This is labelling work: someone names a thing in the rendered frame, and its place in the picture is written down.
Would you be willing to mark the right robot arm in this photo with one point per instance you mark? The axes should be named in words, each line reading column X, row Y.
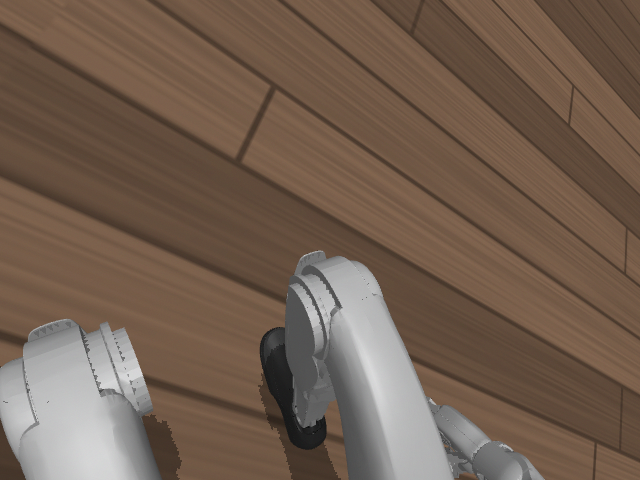
column 497, row 461

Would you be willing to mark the right robot hand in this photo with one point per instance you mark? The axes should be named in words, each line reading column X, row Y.
column 459, row 433

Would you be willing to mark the right robot foot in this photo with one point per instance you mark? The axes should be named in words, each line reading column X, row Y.
column 279, row 379

